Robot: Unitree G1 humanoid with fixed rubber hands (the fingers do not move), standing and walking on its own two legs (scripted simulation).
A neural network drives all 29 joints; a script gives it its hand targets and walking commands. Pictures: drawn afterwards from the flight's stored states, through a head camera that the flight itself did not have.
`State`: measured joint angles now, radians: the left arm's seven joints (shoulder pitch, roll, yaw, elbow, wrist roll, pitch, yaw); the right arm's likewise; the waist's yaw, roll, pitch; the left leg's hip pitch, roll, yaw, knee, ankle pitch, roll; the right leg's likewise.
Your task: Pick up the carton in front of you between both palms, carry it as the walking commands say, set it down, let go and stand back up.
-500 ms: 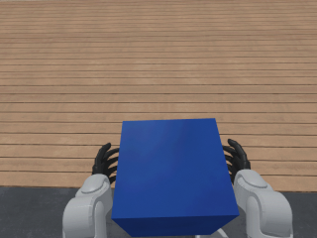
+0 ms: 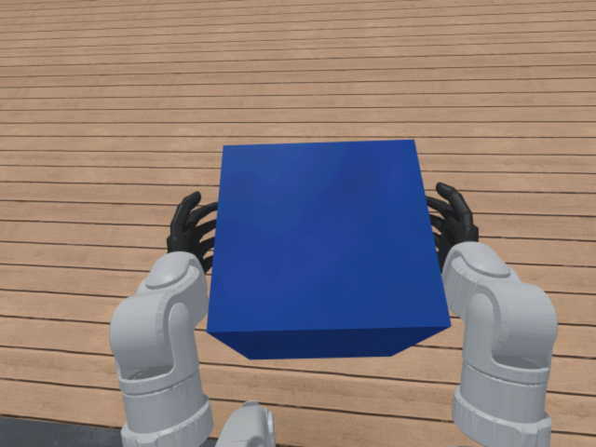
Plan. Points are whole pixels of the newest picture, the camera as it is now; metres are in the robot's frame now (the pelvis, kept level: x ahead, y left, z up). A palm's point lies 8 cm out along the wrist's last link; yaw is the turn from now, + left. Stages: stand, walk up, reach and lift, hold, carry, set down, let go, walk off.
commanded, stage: carry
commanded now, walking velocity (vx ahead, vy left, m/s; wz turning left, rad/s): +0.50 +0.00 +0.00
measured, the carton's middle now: (319, 266) +0.32 +0.00 +0.08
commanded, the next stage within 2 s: none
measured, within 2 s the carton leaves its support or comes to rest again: neither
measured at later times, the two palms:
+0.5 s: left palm (234, 98) +0.71 +0.15 +0.09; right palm (389, 93) +0.69 -0.15 +0.09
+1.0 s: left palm out of the picture +1.02 +0.20 +0.18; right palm out of the picture +1.05 -0.10 +0.17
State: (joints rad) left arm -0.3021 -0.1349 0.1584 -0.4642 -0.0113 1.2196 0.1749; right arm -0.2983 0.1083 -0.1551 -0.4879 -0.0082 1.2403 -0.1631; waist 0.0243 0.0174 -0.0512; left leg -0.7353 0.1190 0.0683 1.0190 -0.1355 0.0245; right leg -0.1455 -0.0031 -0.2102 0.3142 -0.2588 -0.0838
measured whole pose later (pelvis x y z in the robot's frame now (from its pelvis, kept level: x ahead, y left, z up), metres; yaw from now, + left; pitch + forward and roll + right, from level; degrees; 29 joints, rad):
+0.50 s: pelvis +0.33 +0.03 +0.00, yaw -2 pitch +7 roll -1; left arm -0.56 -0.14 0.29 -0.22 0.03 1.06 0.17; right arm -0.57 0.10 -0.28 -0.19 0.02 1.05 -0.16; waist -0.06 0.01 0.13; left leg -0.30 -0.01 0.16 0.47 -0.39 0.07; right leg -0.79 -0.06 -0.03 1.04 -0.33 -0.04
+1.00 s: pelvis +0.68 +0.02 +0.02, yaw +5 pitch +4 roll +1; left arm -0.63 -0.11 0.27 -0.15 -0.01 1.17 0.21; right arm -0.61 0.09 -0.30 -0.19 -0.02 1.19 -0.16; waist 0.02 0.02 0.00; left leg -0.70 0.02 0.14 0.75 -0.19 0.08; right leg -0.03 -0.06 -0.19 0.36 -0.48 0.00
